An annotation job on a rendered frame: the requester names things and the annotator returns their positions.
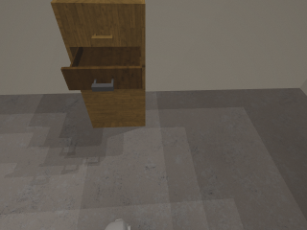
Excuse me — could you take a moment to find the drawer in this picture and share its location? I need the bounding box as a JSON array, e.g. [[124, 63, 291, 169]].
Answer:
[[60, 46, 143, 91]]

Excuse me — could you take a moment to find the robot left thigh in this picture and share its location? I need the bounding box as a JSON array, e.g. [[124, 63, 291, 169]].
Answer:
[[105, 220, 131, 230]]

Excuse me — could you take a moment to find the handle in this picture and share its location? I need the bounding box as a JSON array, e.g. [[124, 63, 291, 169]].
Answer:
[[91, 79, 114, 92], [91, 35, 113, 44]]

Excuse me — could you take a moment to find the cabinet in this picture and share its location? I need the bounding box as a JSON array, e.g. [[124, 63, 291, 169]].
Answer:
[[51, 0, 146, 128]]

